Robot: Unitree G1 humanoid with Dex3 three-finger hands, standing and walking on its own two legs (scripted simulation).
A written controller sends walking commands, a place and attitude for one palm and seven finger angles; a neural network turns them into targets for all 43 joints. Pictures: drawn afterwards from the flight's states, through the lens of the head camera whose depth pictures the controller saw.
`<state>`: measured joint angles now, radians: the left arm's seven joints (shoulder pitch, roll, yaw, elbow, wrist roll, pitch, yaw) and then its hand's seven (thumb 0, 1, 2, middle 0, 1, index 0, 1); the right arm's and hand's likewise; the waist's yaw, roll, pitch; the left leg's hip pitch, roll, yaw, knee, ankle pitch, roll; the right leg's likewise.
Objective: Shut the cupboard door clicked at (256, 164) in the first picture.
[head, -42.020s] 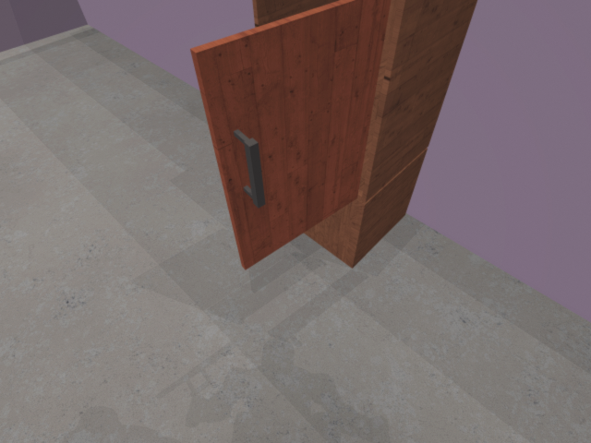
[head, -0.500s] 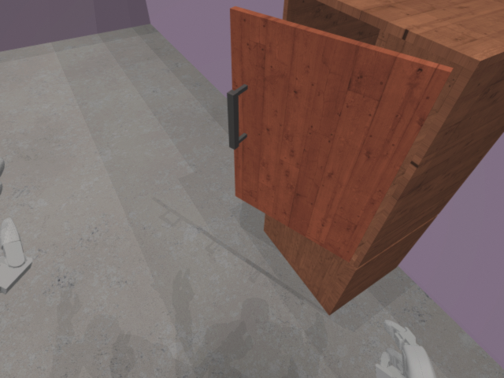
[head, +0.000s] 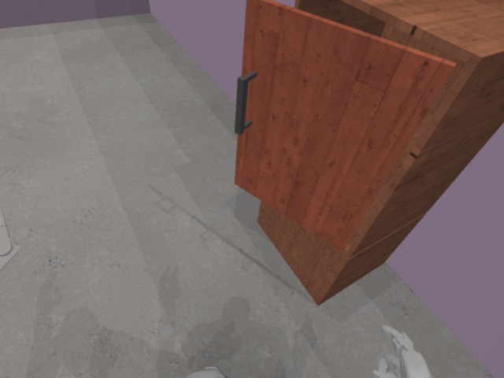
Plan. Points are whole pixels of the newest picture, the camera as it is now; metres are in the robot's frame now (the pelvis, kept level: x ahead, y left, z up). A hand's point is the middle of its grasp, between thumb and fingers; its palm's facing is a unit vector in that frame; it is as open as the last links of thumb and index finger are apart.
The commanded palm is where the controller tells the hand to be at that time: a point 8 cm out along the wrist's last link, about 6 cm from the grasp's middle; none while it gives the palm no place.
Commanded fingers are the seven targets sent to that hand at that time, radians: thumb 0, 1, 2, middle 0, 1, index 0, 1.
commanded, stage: step back with the hand held close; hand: left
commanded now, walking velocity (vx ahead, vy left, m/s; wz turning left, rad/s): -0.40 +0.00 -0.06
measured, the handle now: (245, 104) +0.74 +0.05 +0.03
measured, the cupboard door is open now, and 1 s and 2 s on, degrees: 22 22 22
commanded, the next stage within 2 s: stop stepping back and stand still in 0.38 s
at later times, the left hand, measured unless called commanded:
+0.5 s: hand out of the picture +0.13 +0.28 +0.18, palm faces +0.43 -0.82 -0.38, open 7.4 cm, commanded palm +0.05 +0.31 +0.20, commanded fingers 0.00 0.90 0.90 -0.20 -0.30 -0.20 -0.30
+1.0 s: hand out of the picture +0.06 +0.31 +0.18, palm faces +0.47 -0.84 -0.27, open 7.4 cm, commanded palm +0.00 +0.33 +0.20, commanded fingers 0.00 0.90 0.90 -0.20 -0.30 -0.20 -0.30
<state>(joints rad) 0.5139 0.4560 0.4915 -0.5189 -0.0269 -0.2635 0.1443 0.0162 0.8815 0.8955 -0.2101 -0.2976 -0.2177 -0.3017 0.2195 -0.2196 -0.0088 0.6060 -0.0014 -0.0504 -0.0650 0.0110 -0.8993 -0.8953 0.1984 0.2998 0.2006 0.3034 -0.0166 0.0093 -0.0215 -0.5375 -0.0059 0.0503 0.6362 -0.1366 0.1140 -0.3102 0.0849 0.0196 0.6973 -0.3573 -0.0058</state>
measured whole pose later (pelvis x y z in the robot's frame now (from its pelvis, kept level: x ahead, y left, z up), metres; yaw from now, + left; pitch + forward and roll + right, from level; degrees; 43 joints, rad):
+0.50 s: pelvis -0.10 +0.01 +0.01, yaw -2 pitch +1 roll -4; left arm 0.45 0.45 0.45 -0.48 -0.04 -0.22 0.16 0.01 0.88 0.90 -0.21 -0.30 -0.22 -0.30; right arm 0.19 -0.20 -0.01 0.66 0.00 -0.03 -0.08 0.01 -0.90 -0.90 0.20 0.30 0.20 0.30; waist -0.01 -0.04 -0.02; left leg -0.47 0.00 -0.01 0.58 -0.13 0.06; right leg -0.34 0.05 0.03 0.64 -0.32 0.02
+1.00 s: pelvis -0.15 +0.04 -0.01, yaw -2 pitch -5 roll -3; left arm 0.42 0.39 0.42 -0.44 -0.05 -0.15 0.17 0.02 0.88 0.90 -0.21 -0.30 -0.21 -0.30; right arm 0.28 -0.21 0.00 0.72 0.01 -0.05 -0.09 0.01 -0.90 -0.90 0.20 0.30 0.20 0.30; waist -0.03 -0.02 -0.05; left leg -0.48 -0.01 0.05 0.66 -0.11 0.08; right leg -0.08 0.03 -0.01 0.69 -0.54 -0.02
